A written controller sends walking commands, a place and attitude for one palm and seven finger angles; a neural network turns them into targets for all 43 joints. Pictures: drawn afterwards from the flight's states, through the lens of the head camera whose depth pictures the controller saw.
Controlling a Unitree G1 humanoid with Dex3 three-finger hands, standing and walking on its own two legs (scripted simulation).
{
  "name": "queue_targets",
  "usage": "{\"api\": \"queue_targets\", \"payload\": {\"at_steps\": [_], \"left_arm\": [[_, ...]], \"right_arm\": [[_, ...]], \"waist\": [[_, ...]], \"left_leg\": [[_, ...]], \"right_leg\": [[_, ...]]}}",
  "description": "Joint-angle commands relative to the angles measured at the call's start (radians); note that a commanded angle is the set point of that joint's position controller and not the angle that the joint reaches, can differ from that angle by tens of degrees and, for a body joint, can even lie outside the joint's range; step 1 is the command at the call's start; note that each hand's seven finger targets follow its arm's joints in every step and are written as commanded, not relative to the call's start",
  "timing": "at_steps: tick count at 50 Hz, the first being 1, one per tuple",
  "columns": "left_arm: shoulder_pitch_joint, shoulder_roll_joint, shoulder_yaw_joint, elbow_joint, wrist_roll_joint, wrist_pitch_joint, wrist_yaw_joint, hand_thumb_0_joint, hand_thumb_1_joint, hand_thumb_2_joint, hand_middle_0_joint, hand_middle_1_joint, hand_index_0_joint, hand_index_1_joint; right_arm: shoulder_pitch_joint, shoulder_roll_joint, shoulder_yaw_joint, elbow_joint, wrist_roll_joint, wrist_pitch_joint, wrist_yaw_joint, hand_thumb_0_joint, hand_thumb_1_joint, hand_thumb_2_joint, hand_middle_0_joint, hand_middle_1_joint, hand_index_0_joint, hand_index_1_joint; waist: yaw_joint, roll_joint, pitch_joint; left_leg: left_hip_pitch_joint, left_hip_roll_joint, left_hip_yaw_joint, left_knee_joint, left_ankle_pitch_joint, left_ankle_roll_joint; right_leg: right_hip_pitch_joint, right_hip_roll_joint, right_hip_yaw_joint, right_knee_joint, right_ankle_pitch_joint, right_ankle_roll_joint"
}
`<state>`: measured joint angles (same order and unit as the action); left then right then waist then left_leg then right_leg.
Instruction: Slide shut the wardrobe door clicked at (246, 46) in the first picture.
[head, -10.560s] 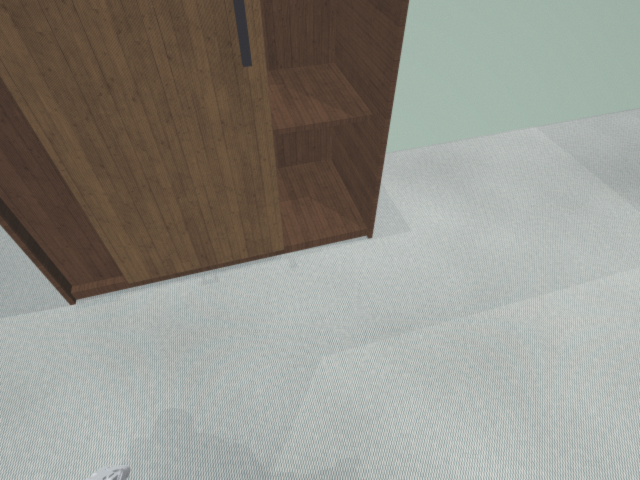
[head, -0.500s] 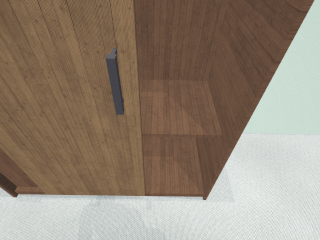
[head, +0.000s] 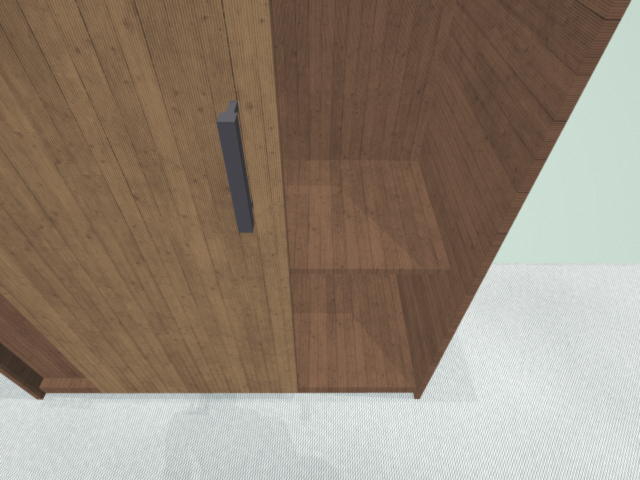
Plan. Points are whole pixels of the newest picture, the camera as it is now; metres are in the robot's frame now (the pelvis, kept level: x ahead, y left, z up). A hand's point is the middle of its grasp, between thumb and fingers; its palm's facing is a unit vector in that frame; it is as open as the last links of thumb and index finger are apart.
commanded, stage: look again from close up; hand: left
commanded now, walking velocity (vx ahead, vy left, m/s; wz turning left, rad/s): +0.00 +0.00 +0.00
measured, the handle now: (240, 170) +0.48 +0.15 +0.15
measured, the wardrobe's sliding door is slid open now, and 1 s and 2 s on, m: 0.37 0.37 0.37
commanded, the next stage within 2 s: none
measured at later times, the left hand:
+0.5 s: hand out of the picture +0.00 +0.15 -0.17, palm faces +0.02 -0.98 -0.18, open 7.4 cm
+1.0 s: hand out of the picture +0.01 +0.15 -0.17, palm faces +0.04 -0.98 -0.19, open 7.4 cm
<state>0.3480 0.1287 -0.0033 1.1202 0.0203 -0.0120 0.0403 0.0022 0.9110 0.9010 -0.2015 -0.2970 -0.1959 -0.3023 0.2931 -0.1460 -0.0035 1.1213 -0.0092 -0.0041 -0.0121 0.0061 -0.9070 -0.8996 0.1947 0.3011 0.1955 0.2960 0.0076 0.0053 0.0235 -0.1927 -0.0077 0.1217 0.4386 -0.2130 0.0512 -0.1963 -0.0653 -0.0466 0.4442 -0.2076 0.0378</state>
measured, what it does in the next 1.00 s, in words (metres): stands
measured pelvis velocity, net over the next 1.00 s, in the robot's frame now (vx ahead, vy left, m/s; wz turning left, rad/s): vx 0.01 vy -0.02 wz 0.00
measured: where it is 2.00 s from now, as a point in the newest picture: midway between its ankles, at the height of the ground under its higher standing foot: outside the picture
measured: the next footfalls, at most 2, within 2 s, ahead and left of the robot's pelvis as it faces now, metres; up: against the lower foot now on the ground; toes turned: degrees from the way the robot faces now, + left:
none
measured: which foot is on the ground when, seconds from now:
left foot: down 0.00-1.00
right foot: down 0.00-1.00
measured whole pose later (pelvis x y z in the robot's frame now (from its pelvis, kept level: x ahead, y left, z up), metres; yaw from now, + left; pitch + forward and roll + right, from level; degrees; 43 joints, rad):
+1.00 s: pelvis +0.01 -0.02 +0.00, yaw +0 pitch -2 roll +0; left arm 0.30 0.14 0.00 1.11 0.02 -0.02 0.03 0.00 0.91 0.90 -0.20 -0.30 -0.20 -0.30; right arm 0.28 -0.16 0.00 1.13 -0.01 -0.01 -0.02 0.00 -0.91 -0.90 0.19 0.30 0.20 0.30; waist 0.00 0.01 0.03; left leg -0.17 0.01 0.11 0.41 -0.22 0.03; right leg -0.17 -0.04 -0.06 0.42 -0.22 0.02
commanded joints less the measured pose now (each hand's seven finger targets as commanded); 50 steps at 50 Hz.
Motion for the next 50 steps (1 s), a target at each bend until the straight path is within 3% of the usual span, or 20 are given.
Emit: {"api": "queue_targets", "payload": {"at_steps": [1,24,37,50], "left_arm": [[0.070,0.091,0.014,-0.023,0.001,-0.008,0.010,0.000,0.900,0.900,-0.200,-0.300,-0.200,-0.300],[0.036,0.114,0.019,-0.042,-0.001,-0.013,0.006,0.000,0.900,0.900,-0.200,-0.300,-0.200,-0.300],[0.031,0.119,0.020,-0.033,-0.002,-0.015,0.004,0.000,0.900,0.900,-0.200,-0.300,-0.200,-0.300],[0.021,0.120,0.022,-0.027,-0.002,-0.014,0.003,0.000,0.900,0.900,-0.200,-0.300,-0.200,-0.300]], "right_arm": [[0.059,-0.103,-0.019,-0.026,0.003,-0.014,-0.012,0.000,-0.900,-0.900,0.200,0.300,0.200,0.300],[0.066,-0.101,-0.019,-0.020,0.001,-0.011,-0.010,0.000,-0.900,-0.900,0.200,0.300,0.200,0.300],[0.055,-0.111,-0.017,-0.020,0.003,-0.016,-0.013,0.000,-0.900,-0.900,0.200,0.300,0.200,0.300],[0.045,-0.115,-0.013,-0.017,0.002,-0.018,-0.015,0.000,-0.900,-0.900,0.200,0.300,0.200,0.300]], "waist": [[-0.008,-0.005,0.075],[-0.010,-0.008,0.079],[-0.008,-0.007,0.038],[-0.008,-0.005,0.047]], "left_leg": [[-0.051,0.127,-0.153,-0.154,-0.092,-0.017],[-0.037,0.117,-0.132,-0.125,-0.059,-0.025],[-0.003,0.128,-0.132,-0.118,0.036,-0.023],[0.009,0.127,-0.133,-0.130,0.053,-0.024]], "right_leg": [[-0.041,-0.045,0.057,-0.073,0.009,-0.045],[-0.056,-0.049,0.085,-0.109,-0.030,-0.056],[-0.012,-0.048,0.070,-0.102,0.059,-0.054],[-0.008,-0.051,0.068,-0.110,0.066,-0.053]]}}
